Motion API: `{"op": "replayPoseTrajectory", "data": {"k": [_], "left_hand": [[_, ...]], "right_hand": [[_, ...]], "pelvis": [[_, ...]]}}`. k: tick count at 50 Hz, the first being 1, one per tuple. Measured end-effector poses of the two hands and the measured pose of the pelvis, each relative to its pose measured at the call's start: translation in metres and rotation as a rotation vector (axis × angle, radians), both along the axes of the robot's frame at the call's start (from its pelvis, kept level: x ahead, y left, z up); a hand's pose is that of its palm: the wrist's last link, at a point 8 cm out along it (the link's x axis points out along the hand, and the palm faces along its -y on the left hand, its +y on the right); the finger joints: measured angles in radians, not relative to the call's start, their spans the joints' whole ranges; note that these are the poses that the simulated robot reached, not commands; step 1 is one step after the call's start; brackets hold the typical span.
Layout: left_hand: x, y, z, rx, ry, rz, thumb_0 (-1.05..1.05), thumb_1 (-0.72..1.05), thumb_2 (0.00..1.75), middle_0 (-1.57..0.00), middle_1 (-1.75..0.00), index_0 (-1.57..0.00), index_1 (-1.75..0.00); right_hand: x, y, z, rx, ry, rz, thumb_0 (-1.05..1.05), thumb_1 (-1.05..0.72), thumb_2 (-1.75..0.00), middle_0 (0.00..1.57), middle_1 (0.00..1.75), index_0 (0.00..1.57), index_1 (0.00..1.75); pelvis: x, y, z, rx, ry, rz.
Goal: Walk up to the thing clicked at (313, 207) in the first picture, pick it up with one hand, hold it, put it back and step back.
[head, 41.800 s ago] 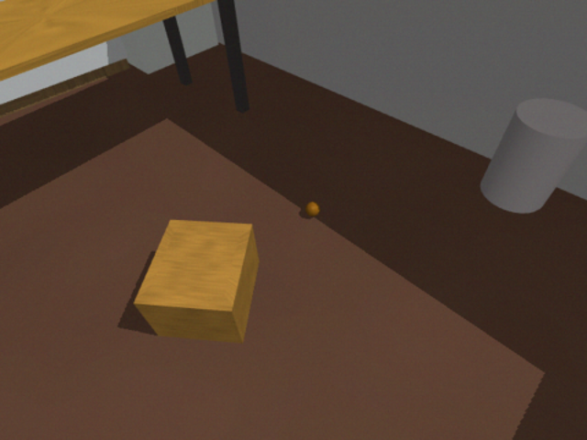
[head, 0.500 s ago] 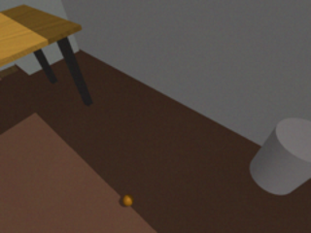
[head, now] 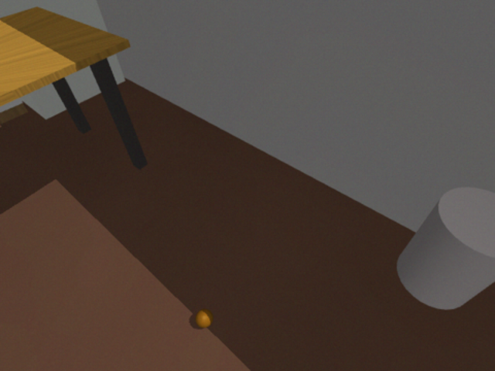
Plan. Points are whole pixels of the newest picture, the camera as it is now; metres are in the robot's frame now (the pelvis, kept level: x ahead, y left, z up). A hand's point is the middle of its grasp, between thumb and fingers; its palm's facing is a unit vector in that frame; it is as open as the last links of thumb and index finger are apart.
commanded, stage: stand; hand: left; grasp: from above
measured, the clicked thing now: (204, 318) +0.45 +0.23 -0.75
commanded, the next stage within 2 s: rise first in 0.60 s
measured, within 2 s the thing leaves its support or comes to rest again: neither
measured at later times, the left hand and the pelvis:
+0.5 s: hand out of the picture +0.07 +0.26 -0.16, palm faces -0.02 -0.94 -0.34, open 7.3 cm; pelvis +0.00 +0.00 +0.00, yaw +0 degrees
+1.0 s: hand out of the picture +0.16 +0.25 -0.17, palm faces -0.04 -0.94 -0.35, open 10.0 cm; pelvis -0.01 +0.00 -0.03, yaw -1 degrees
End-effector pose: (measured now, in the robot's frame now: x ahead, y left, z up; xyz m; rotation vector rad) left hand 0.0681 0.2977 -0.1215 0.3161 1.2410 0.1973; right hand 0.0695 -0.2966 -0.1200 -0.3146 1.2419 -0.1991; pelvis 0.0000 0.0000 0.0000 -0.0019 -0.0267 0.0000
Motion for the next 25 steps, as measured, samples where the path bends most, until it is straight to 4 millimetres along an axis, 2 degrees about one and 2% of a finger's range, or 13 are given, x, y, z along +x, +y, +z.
{"op": "replayPoseTrajectory", "data": {"k": [25], "left_hand": [[0.0007, 0.0021, -0.0004, 0.000, 0.002, 0.001, 0.01, 0.91, 0.90, -0.20, -0.30, -0.21, -0.30]], "right_hand": [[0.0022, 0.0015, 0.0003, -0.003, 0.002, 0.005, 0.00, -0.90, -0.90, 0.21, 0.30, 0.20, 0.30]], "pelvis": [[0.0031, 0.0021, -0.0002, 0.002, 0.001, 0.001]]}}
